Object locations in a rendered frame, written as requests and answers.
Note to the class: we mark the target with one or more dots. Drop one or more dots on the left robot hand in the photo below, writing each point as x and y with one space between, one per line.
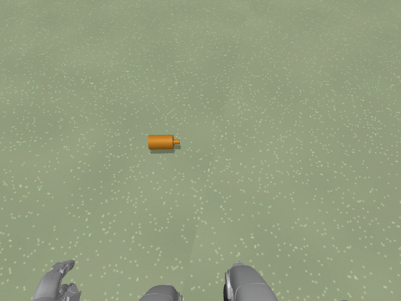
50 284

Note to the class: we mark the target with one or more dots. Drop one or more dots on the bottle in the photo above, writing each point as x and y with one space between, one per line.
162 142

